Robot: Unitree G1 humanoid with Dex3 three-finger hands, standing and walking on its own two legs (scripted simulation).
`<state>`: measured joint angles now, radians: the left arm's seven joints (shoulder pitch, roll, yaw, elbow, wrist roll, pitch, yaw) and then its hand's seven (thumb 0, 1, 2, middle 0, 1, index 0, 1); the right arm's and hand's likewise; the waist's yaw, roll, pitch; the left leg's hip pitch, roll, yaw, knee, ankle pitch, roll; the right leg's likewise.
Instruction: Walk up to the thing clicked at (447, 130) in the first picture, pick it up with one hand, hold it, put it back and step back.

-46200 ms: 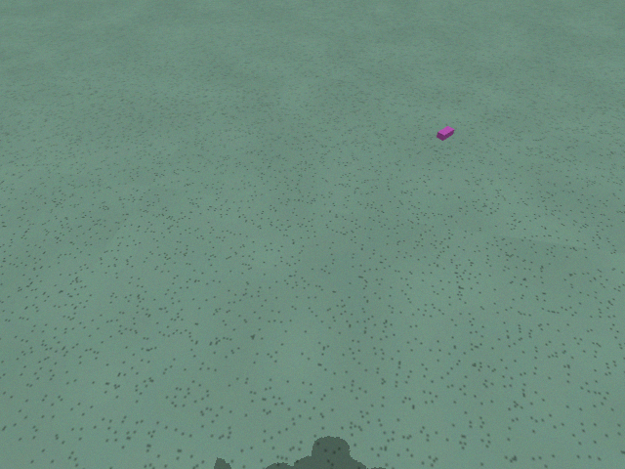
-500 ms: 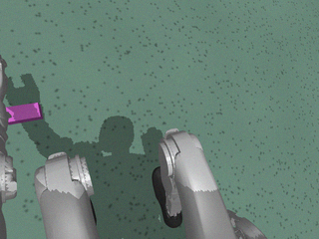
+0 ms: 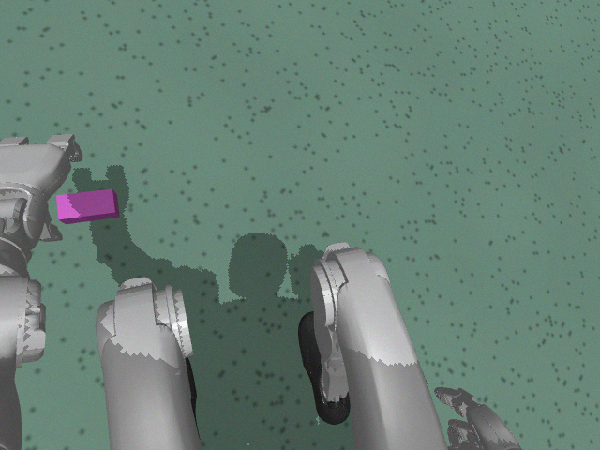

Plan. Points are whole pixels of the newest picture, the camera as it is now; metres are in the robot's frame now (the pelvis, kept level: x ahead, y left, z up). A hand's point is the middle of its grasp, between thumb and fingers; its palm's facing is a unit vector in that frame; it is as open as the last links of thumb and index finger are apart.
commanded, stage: home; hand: left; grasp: from above
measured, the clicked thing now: (89, 206) +0.49 +0.27 -0.32
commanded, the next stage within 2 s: none
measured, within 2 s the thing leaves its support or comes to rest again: neither
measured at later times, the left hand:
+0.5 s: hand (10, 189) +0.45 +0.29 -0.09, palm faces -0.32 -0.45 -0.84, open 9.1 cm
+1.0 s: hand out of the picture +0.29 +0.23 +0.13, palm faces +0.05 -0.94 -0.34, open 7.4 cm
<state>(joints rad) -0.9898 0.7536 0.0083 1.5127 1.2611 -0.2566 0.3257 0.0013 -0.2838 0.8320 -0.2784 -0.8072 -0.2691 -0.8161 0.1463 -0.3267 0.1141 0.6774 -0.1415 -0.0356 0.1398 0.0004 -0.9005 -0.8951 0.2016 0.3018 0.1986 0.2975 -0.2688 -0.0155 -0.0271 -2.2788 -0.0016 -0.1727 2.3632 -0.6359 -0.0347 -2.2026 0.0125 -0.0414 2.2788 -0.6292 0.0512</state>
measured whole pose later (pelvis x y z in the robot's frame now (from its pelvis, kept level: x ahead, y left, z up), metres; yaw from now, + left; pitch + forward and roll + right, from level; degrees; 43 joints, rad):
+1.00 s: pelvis +0.03 +0.00 +0.23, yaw +6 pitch +26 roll -4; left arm 0.02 0.31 0.06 0.21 0.06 0.32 0.06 0.01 0.89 0.89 -0.21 -0.30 -0.20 -0.31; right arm 0.07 -0.22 0.02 0.53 0.03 -0.06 -0.04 0.01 -0.91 -0.90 0.20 0.30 0.20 0.30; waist -0.05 0.03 -0.19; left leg -1.49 0.03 -0.09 1.64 -0.61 -0.03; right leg -1.44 -0.02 -0.04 1.58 -0.60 0.03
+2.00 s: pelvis +0.09 +0.00 +0.37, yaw +8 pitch +9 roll -2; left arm 0.49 0.22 0.03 -0.13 -0.05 0.46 0.02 0.01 0.90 0.89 -0.21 -0.30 -0.20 -0.30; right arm 0.28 -0.22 0.03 0.55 0.00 -0.24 -0.18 0.01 -0.90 -0.90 0.21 0.30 0.20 0.30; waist -0.03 0.05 -0.16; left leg -0.69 0.04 -0.07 1.01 -0.48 -0.03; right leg -0.63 -0.02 -0.05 0.95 -0.48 0.03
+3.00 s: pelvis +0.10 +0.00 +0.37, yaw +8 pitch +10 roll -2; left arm 0.50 0.22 0.03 -0.15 -0.05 0.47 0.02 0.01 0.90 0.89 -0.21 -0.30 -0.20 -0.30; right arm 0.29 -0.21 0.02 0.56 0.00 -0.24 -0.18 0.01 -0.90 -0.90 0.21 0.30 0.20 0.30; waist -0.03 0.04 -0.16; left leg -0.70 0.05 -0.06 1.02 -0.50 -0.03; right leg -0.64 -0.02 -0.04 0.96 -0.49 0.03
